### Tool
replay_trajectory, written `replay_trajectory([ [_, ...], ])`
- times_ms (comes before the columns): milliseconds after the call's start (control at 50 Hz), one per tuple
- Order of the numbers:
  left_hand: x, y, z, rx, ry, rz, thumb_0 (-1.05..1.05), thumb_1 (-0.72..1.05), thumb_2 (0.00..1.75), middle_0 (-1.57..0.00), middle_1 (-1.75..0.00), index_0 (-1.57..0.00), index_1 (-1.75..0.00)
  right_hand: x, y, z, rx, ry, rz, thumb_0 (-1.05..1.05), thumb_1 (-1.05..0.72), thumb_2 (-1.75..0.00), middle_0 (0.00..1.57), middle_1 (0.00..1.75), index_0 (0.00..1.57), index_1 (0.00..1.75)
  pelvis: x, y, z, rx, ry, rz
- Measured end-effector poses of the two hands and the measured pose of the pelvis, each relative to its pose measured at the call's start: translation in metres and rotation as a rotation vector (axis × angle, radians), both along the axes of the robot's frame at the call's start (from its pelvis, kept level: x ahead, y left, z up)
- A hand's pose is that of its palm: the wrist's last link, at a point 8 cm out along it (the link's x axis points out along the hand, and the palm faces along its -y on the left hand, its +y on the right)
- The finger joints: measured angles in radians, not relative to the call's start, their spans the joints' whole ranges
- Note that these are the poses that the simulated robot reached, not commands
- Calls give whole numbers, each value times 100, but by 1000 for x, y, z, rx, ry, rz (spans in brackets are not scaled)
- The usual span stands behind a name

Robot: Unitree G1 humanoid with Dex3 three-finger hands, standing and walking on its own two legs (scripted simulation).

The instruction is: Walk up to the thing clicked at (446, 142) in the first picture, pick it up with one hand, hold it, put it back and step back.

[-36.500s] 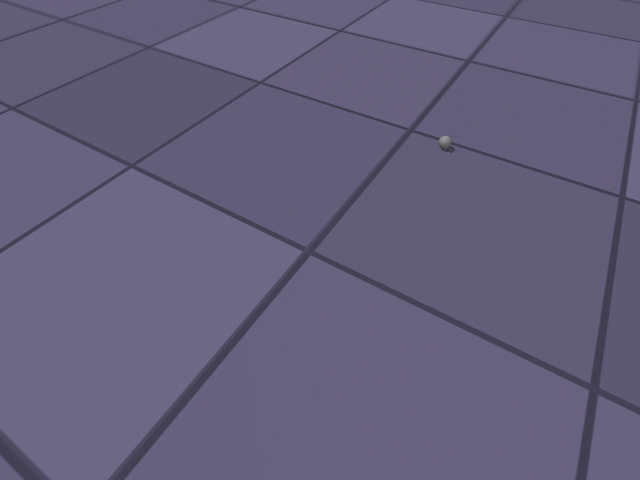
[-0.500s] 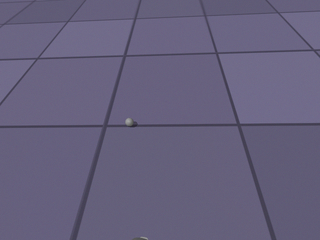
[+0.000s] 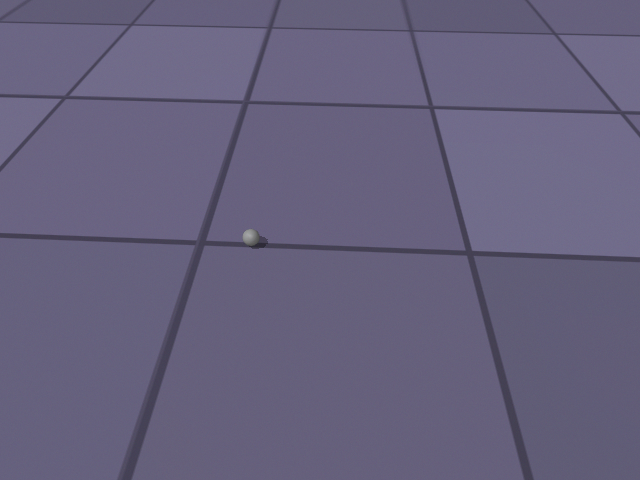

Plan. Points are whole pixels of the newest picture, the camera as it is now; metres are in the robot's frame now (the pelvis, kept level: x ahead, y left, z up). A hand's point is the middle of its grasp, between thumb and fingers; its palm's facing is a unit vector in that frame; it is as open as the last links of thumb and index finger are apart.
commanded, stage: step back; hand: left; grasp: from above
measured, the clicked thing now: (251, 237) +1.11 +0.27 -0.72
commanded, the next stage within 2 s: stand in 0.48 s
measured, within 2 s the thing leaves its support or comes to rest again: neither
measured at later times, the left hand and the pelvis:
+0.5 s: hand out of the picture +0.12 +0.28 -0.15, palm faces +0.04 -0.93 -0.36, open 7.3 cm; pelvis +0.04 +0.01 +0.01, yaw +2 degrees
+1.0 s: hand out of the picture +0.12 +0.26 -0.13, palm faces +0.01 -0.94 -0.34, open 7.3 cm; pelvis +0.05 +0.01 +0.02, yaw +2 degrees
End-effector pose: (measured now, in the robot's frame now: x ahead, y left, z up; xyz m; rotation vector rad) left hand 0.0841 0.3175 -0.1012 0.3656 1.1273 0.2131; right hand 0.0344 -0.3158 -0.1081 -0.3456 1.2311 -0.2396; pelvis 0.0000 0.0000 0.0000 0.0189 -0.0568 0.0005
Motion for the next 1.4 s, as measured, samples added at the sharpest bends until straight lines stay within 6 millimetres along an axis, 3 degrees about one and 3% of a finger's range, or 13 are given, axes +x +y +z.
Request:
replay_trajectory([
  [100,12,-24,0,-6,-24,8,0,91,90,-20,-30,-20,-30,29,-5,-15,22,-2,9,0,-90,-90,20,30,21,30,9,-11,-4,-20,-3,15],
  [180,18,-31,5,-17,-40,22,0,91,90,-21,-30,-21,-30,46,1,-17,44,0,47,0,-90,-90,20,30,21,30,14,-10,0,-10,10,33],
  [300,25,-14,0,-13,-41,47,0,90,90,-21,-30,-21,-30,57,12,-19,34,23,74,0,-90,-90,20,30,21,30,20,0,-3,-8,21,49],
  [400,27,0,-4,-20,-5,67,0,91,90,-21,-30,-21,-30,57,24,-11,33,39,56,0,-90,-90,20,30,21,30,29,9,1,-11,23,30],
  [500,29,8,-6,-29,17,72,0,91,90,-20,-30,-21,-30,72,33,-3,32,25,52,0,-90,-90,20,30,21,30,38,14,6,-20,22,26],
  [680,32,-1,-3,-66,58,61,0,91,90,-20,-30,-20,-30,113,44,12,45,-64,77,0,-90,-90,20,30,21,30,46,18,17,-20,12,28],
  [800,33,-7,1,-71,61,54,0,91,90,-20,-30,-20,-30,127,44,16,54,-92,88,0,-90,-90,20,30,21,30,46,16,20,-18,11,29],
  [920,29,-9,5,-59,68,58,0,91,90,-20,-30,-20,-30,124,40,15,62,-80,87,0,-90,-90,20,30,21,30,46,12,22,-16,12,33],
  [1220,17,-15,10,-33,96,63,0,91,90,-20,-30,-20,-30,86,23,5,72,16,53,0,-90,-90,20,30,21,30,41,-1,23,-16,15,36],
  [1400,17,-22,8,-42,95,59,0,91,90,-20,-30,-20,-30,72,16,5,65,46,44,0,-90,-90,20,30,21,30,40,-5,23,-18,20,36],
])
